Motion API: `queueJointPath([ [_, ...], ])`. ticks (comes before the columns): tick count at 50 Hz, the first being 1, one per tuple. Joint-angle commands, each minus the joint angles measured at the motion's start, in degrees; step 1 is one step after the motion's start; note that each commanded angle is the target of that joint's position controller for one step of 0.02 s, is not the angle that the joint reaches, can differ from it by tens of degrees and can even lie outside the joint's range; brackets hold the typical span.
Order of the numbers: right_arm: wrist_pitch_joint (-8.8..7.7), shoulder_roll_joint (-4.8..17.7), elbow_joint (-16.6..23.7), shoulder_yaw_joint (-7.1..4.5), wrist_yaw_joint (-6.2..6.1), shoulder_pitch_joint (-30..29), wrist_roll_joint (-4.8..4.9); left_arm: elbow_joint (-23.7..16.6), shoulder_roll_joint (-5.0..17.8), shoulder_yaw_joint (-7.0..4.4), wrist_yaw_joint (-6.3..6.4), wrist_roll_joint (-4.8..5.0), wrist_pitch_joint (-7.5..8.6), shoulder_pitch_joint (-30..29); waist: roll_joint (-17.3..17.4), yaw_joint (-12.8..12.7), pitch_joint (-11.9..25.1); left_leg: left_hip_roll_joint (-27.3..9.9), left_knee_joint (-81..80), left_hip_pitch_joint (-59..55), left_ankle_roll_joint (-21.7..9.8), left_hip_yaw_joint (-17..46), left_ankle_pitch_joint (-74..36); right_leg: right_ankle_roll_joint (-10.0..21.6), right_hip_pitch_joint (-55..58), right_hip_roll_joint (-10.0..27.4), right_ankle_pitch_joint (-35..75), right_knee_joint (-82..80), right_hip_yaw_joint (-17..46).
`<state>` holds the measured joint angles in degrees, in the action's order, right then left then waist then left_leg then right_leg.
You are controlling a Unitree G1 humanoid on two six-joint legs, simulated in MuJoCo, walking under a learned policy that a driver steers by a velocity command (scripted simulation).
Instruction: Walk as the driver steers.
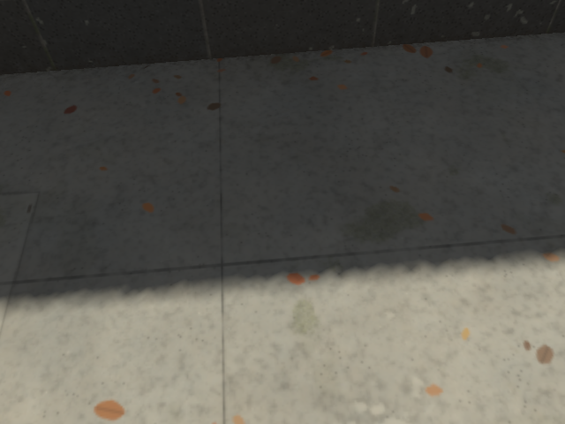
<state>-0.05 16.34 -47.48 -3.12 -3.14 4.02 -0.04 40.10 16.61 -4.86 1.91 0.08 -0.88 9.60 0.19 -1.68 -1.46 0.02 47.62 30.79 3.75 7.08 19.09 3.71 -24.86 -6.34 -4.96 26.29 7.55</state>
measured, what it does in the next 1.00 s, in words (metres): walks ahead: left foot, then right foot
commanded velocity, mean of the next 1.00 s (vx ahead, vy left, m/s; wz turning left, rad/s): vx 0.19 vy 0.00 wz -0.18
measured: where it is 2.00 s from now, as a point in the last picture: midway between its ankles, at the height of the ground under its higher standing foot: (318, 379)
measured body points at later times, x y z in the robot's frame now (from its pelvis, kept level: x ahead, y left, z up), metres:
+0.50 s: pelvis +0.02 +0.04 +0.00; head +0.04 +0.04 +0.45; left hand +0.20 +0.27 -0.11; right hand +0.08 -0.24 -0.12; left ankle +0.04 +0.16 -0.73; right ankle -0.02 -0.10 -0.74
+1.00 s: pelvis +0.16 +0.07 +0.01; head +0.17 +0.10 +0.46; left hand +0.33 +0.32 -0.10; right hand +0.15 -0.20 -0.10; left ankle +0.14 +0.15 -0.73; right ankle +0.16 -0.10 -0.65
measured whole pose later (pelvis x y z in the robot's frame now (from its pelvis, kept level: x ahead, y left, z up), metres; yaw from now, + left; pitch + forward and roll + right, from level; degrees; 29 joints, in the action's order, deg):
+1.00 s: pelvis +0.16 +0.07 +0.01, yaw -9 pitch +1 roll -1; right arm -5.3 14.4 -47.6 -1.8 1.7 20.9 -0.4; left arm 40.9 16.6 -3.8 0.1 0.9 3.6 14.5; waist -2.2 2.3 0.9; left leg 1.9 21.3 9.3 -4.0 -2.1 13.6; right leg 1.8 -33.9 4.6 -11.1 61.4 1.1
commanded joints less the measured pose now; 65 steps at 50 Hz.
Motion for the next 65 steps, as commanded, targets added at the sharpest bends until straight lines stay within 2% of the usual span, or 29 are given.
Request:
queueJointPath([
  [1, -0.98, 4.94, 2.89, -1.25, 0.19, 1.96, 0.3, -4.91, 8.91, -2.3, 0.65, -0.08, 0.01, -1.07, -9.46, 0.82, 9.29, 1.7, -4.37, -4.07, -0.13, -1.42, -0.7, 7.93, 8.13, 13.32, -10.04, -8.93, 17.95],
  [5, -2.28, 5.64, 1.72, -1.76, 1.47, 7.6, 0.69, -6.13, 8.32, -2.01, 0.94, 0.53, -0.97, -1.93, -10.39, 3.44, 9.5, 1.89, -20.36, -13.6, -2.66, -3.31, -5.76, 5.46, 8.46, 11.7, -5.96, -5.04, 19.32],
  [6, -2.35, 7.44, 1.14, -2.36, 1.71, 9.87, 0.13, -6.05, 6.93, -1.57, 1.08, 0.67, -1.2, -0.33, -8.28, 3.68, 9.79, -2.02, -25.34, -19.48, -4.21, -1.64, -8.77, 3.14, 5.21, 9.24, -8.42, -1.63, 16.92],
  [7, -2.01, 11.33, 1.89, -3.09, 1.64, 9.7, -1.36, -5.86, 3.41, -0.67, 0.96, 0.29, -1.3, 2.65, 4.02, 1.43, 9.86, -14.72, -29.1, -25.03, -8.73, 10.27, -11.29, -0.02, -2.41, 2.67, -20.73, 11.64, 8.69],
  [8, -1.62, 13.39, 2.79, -3.47, 1.82, 7.83, -3.43, -8.44, 5.84, -1.5, 0.64, 0.44, -0.32, 0.41, 17.96, 0.82, 5.5, -22.24, -32.9, -20.15, -18.04, 24.22, -19.36, -2.67, -11.68, -3.69, -31.34, 22.97, 1.01],
  [9, -1.91, 10.77, 4.92, -2.9, 1.58, 4.67, -3.27, -7.33, 9.7, -2.48, 0.32, -0.35, 0.41, 1.5, 13.42, 0.55, 5.53, -23.04, -32.09, -18.91, -20.31, 23.61, -21.43, -4.08, -11.27, -0.69, -29.09, 33.83, 4.16],
  [11, -1.92, 6.94, 6.18, -2.02, 1.34, 1.15, -1.07, -3.72, 8.82, -2.68, 0.43, 0.05, -0.35, 4.47, 6.32, -0.68, 5.08, -15.54, -28.52, -20.1, -15.06, 11.65, -22.97, -5.83, -10.73, -0.13, -22.78, 40.08, 3.27],
  [13, -1.64, 5.77, 5.75, -1.32, 1.21, 2.57, -0.15, -3.33, 5.62, -1.66, 0.55, -0.08, -0.97, 4.54, 5.96, 0.15, 4.48, -13.43, -28.04, -20.32, -15.03, 7.66, -26.61, -7.49, -10.14, -0.01, -19.8, 43.13, 2.39],
  [18, -0.72, 6.15, 4.65, -1.1, 0.94, 5.77, -0.37, -5.49, 1.36, 0.77, 0.14, 0.17, -0.69, -1.21, 11.0, 3.13, 5.15, -10.68, -27.52, -22.57, -14.87, 2.64, -24.57, -9.04, -0.3, 5.37, -18.87, 19.71, -4.59],
  [21, -0.31, 8.3, 4.03, -1.48, 1.32, 7.74, 0.18, -4.66, 3.21, 0.33, -0.12, 0.83, -0.52, -0.29, 11.84, 3.78, 4.67, -11.87, -26.07, -21.98, -15.55, 4.52, -25.58, -8.12, 7.0, 4.94, -15.52, 6.58, -7.33],
  [23, -0.73, 6.3, 3.17, -0.66, 1.85, 9.1, 0.97, -2.47, 2.86, 0.45, -0.32, 0.49, -0.48, 3.11, 9.22, 2.16, 4.83, -10.0, -26.07, -17.3, -12.58, 3.72, -12.15, -5.38, 17.23, 4.59, -6.33, -7.27, -7.81],
  [24, -1.4, 5.84, 2.95, -0.34, 2.34, 9.98, 0.45, -2.55, 4.56, 0.23, -0.04, 0.2, -0.5, 4.1, 7.17, 2.21, 5.81, -8.88, -25.38, -12.22, -9.94, 3.31, -4.53, -3.59, 23.33, 7.29, -5.65, -4.88, -4.54],
  [25, -2.17, 3.65, 3.83, 0.37, 3.06, 8.99, -0.97, -2.51, 7.48, -0.3, 0.36, -0.05, -0.6, 7.08, -0.13, 2.12, 7.49, -5.07, -18.18, -6.23, -7.51, -0.76, 3.85, -0.63, 28.31, 13.82, -3.83, -2.23, 2.1],
  [26, -3.04, 1.84, 5.18, 0.57, 3.13, 7.38, -0.03, -0.23, 10.95, -1.61, -0.33, -0.23, -0.56, 10.28, -13.8, 1.34, 6.37, 2.01, -10.76, -1.9, -4.71, -10.79, 8.72, 5.08, 23.44, 17.77, -23.28, -6.39, 9.22],
  [27, -3.63, 5.17, 6.36, -0.16, 3.04, 1.96, 0.6, -1.09, 9.83, -1.46, -0.9, -0.26, 0.22, 10.73, -13.51, -2.37, -0.09, 1.39, -4.84, 2.23, -3.9, -10.74, 9.12, 8.86, 19.45, 21.47, -35.12, -13.82, 17.64],
  [29, -3.97, 6.76, 7.47, -1.49, 3.07, -0.32, 2.02, -0.24, 8.73, -0.88, -0.57, -0.65, 2.25, 11.14, -13.72, -2.06, -6.13, -1.93, 7.15, 10.27, -5.49, -6.58, 12.73, 11.17, 18.07, 24.64, -35.38, -17.72, 23.02],
  [31, -4.77, 5.35, 7.18, -1.36, 3.84, 1.73, 1.85, -0.4, 7.19, -0.47, -0.44, 0.69, 3.62, 9.36, -10.78, -0.27, -5.47, -4.82, 6.59, 13.39, -6.99, -4.69, 7.56, 9.73, 21.39, 23.72, -29.11, -17.4, 19.57],
  [34, -5.97, 2.33, 6.53, -0.19, 5.44, 1.34, 0.87, -1.13, 7.67, -0.78, -0.87, 0.95, 3.63, 6.7, -9.28, 0.13, -1.78, -2.77, -5.58, -0.35, -6.8, -8.96, 0.08, 6.65, 16.08, 17.93, -16.4, -16.21, 7.81],
  [39, -4.96, 5.43, 2.46, -1.56, 5.37, 13.47, 1.53, -0.77, 6.33, -0.2, -1.83, 0.99, 3.51, 7.34, -6.18, 6.1, 1.02, 1.0, -15.3, -25.6, -6.0, -11.45, -6.93, 4.02, 3.13, 15.44, -18.5, -6.59, 3.54],
  [40, -5.1, 7.86, 1.6, -2.35, 4.77, 18.99, 1.44, -1.01, 3.34, 0.76, -1.89, 0.45, 3.75, 7.06, -0.69, 8.58, 2.51, -4.25, -18.99, -32.23, -7.99, -3.99, -3.71, 1.2, -1.56, 11.73, -16.36, 6.19, -0.82],
  [41, -5.15, 15.76, 1.72, -3.75, 4.5, 23.87, 0.48, -4.08, -0.64, 1.83, -1.55, 0.17, 4.82, 8.08, 17.57, 8.29, 6.06, -19.18, -29.47, -39.99, -15.82, 21.71, 7.51, -3.26, -14.35, 5.04, -23.66, 29.69, -8.16],
  [42, -5.61, 14.77, 2.11, -3.36, 5.04, 23.8, -0.07, -4.77, 3.13, 0.89, -1.06, 1.58, 5.76, 8.14, 16.9, 8.04, 6.67, -23.51, -37.96, -37.89, -21.19, 39.25, 21.83, -3.24, -20.57, 4.7, -28.15, 41.07, -1.8],
  [43, -5.97, 11.57, 2.88, -2.29, 5.08, 19.52, 0.14, -4.72, 6.27, 0.02, -1.17, 2.81, 6.12, 6.34, 11.45, 6.31, 0.63, -23.3, -38.02, -34.32, -19.95, 34.75, 25.4, -1.69, -25.09, 8.66, -23.07, 44.78, -0.95],
  [45, -6.01, 8.27, 3.96, -1.22, 5.06, 14.55, -0.43, -3.58, 5.71, 0.0, -1.26, 1.53, 6.03, 4.52, 5.49, 4.3, -2.04, -17.56, -37.2, -28.3, -16.55, 21.44, 13.54, -0.48, -23.25, 12.17, -13.22, 41.84, -2.43],
  [47, -6.01, 7.04, 4.28, -0.77, 4.83, 13.04, -0.68, -2.74, 4.64, -0.14, -1.68, 0.81, 5.52, 5.31, 6.29, 2.74, -1.6, -13.56, -38.78, -24.81, -14.96, 12.91, 3.06, -0.81, -18.57, 13.73, -7.25, 37.74, -2.99],
  [53, -5.59, 7.42, 2.45, -0.77, 3.53, 16.87, 0.21, -4.84, 1.82, 0.75, -2.12, 0.34, 5.47, -2.15, 3.2, 4.31, -1.72, -11.02, -40.52, -27.08, -14.97, 1.1, -18.16, -4.1, -19.23, 12.81, 5.76, 21.48, -5.69],
  [60, -4.11, 8.54, -0.19, -0.98, 3.08, 22.4, 0.98, -8.73, 0.77, 1.8, -4.8, 1.28, 6.75, -14.43, 3.04, 7.88, -5.28, -13.09, -38.96, -31.85, -14.8, -1.73, -20.94, -2.98, -16.15, 9.87, 10.25, 5.87, -8.17],
  [63, -3.34, 9.65, -0.67, -1.49, 2.81, 22.29, 1.19, -9.45, 2.3, 1.42, -5.66, 1.28, 7.17, -14.43, 4.36, 5.88, -4.01, -14.75, -34.31, -36.75, -13.66, -1.86, -32.53, -0.43, -12.83, 8.15, 4.37, 2.79, -8.85],
  [65, -2.89, 11.23, -0.43, -1.99, 2.51, 21.13, 1.11, -7.64, 5.33, -0.03, -5.14, 0.95, 7.05, -6.6, 6.56, 0.86, 2.44, -13.55, -23.93, -37.98, -12.36, -3.43, -53.77, 2.13, -0.32, 4.57, 1.21, 2.09, -11.45],
])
